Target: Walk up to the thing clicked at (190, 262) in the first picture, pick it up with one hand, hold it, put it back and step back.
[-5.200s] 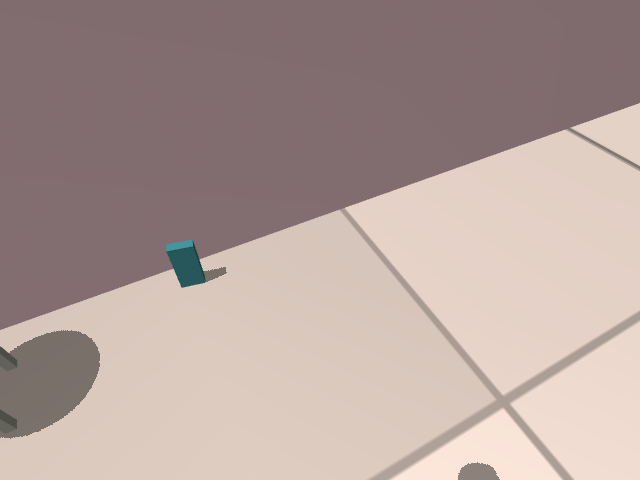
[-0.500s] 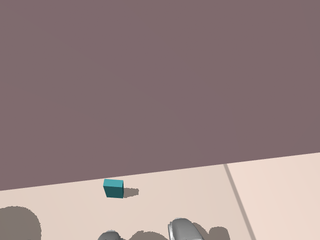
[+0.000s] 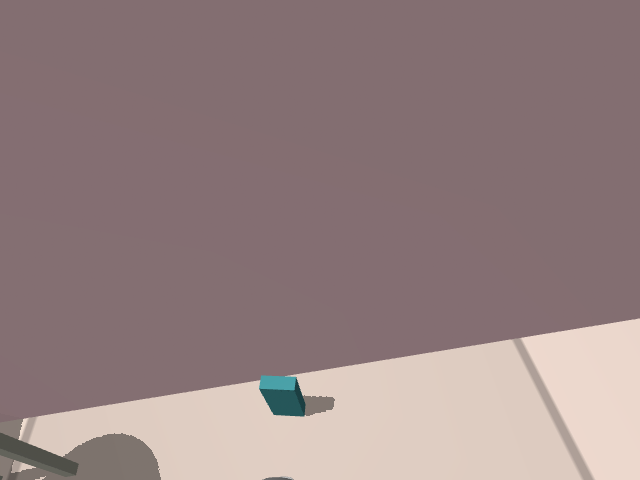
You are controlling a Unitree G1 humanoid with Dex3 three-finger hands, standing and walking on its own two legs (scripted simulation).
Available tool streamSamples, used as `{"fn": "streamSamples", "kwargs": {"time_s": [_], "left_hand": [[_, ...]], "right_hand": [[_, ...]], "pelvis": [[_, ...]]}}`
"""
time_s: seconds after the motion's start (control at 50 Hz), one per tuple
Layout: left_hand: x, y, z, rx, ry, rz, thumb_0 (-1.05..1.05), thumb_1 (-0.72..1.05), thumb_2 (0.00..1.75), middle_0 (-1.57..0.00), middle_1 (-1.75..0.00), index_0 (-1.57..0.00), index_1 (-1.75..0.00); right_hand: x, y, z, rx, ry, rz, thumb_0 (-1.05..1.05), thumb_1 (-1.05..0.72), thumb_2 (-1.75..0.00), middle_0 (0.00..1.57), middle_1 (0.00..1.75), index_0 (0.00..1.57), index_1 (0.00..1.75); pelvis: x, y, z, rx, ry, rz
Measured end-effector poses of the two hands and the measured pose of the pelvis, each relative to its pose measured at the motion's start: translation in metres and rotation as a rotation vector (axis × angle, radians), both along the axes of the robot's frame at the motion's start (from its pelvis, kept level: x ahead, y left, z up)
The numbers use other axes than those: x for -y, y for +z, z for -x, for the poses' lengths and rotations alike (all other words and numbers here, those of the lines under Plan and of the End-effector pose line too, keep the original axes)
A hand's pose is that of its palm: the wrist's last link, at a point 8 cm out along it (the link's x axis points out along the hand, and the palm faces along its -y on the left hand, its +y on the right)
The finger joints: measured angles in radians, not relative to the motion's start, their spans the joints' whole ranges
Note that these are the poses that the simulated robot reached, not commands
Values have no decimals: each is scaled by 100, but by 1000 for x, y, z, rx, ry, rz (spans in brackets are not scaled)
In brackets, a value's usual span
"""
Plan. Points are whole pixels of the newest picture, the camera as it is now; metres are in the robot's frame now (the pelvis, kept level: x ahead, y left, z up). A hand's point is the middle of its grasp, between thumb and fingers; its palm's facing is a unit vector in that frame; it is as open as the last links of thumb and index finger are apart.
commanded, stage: walk up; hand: left
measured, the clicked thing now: (284, 397) +0.45 +0.19 -0.64
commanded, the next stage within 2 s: none
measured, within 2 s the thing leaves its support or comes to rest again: neither
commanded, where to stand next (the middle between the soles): +0.09 -0.01 m, yaw +0 degrees
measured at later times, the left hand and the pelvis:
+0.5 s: hand out of the picture +0.14 +0.26 -0.17, palm faces -0.07 -0.95 -0.30, open 7.4 cm; pelvis +0.02 +0.00 +0.00, yaw -2 degrees
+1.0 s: hand out of the picture +0.06 +0.36 -0.13, palm faces -0.02 -0.86 -0.52, open 7.4 cm; pelvis -0.02 +0.04 -0.01, yaw +0 degrees
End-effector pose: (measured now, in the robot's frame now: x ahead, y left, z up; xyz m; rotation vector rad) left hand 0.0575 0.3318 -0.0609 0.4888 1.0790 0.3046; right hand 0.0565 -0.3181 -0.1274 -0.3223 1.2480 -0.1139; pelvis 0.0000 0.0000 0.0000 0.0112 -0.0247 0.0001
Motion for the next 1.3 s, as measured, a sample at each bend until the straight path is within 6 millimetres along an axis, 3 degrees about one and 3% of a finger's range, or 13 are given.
{"fn": "streamSamples", "kwargs": {"time_s": [0.1,0.2,0.28,0.42,0.48,0.56,0.64,0.72,0.88,0.94,1.04,1.18,1.3], "left_hand": [[-57,-12,27,-116,53,-29,0,89,90,-20,-30,-20,-31],[-68,-32,10,-167,70,31,1,90,90,-20,-29,-20,-30],[-56,-45,-19,-149,24,111,1,90,90,-20,-29,-20,-30],[-15,-68,-66,-81,-17,208,0,90,90,-20,-29,-20,-30],[12,-74,-77,-69,-39,234,0,90,90,-20,-29,-20,-30],[44,-76,-84,-58,-73,220,0,90,90,-20,-29,-20,-30],[61,-64,-82,-46,-97,205,0,90,90,-20,-30,-20,-30],[57,-48,-79,-6,-102,159,0,90,90,-20,-30,-20,-31],[-17,-32,-34,26,-42,11,0,89,90,-21,-30,-21,-31],[-46,-32,-11,-28,8,-8,0,90,90,-20,-30,-20,-31],[-64,-29,8,-120,35,28,0,90,90,-20,-29,-20,-30],[-48,-41,12,-189,42,127,0,90,90,-20,-29,-20,-30],[3,-55,-8,-191,-4,198,0,90,90,-20,-29,-20,-30]], "right_hand": [[-17,13,-7,66,-20,61,1,-91,-90,21,30,20,30],[-33,34,2,78,-45,131,1,-91,-90,21,30,20,30],[-26,57,13,59,-66,222,1,-90,-90,21,30,20,30],[17,88,27,4,-75,363,1,-90,-90,21,30,20,30],[33,84,22,3,-73,355,1,-90,-90,21,30,20,30],[50,54,6,27,-77,290,1,-90,-90,20,30,20,30],[40,28,-12,68,-94,207,1,-91,-90,20,30,20,30],[18,10,-21,91,-67,113,1,-91,-90,20,30,20,30],[-22,-5,-16,73,6,41,1,-91,-90,21,30,20,30],[-35,-2,0,85,-11,47,1,-91,-90,21,30,20,30],[-45,24,37,40,-60,88,1,-91,-90,21,30,20,30],[-13,68,75,-38,-120,232,1,-90,-90,21,30,21,30],[22,72,66,-48,-132,250,1,-90,-90,21,30,20,30]], "pelvis": [[-30,-7,-9,8,-14,-18],[-41,-1,-18,19,-20,-8],[-37,5,-21,25,-21,3],[-18,2,-20,24,-22,21],[-7,0,-19,22,-26,23],[10,-13,-18,19,-33,45],[15,-11,-9,28,-34,25],[12,-9,-3,18,-28,16],[-19,-19,16,6,9,17],[-35,-18,18,13,1,-4],[-41,1,14,20,-8,-1],[-28,16,5,35,-27,8],[-9,14,-5,35,-47,13]]}}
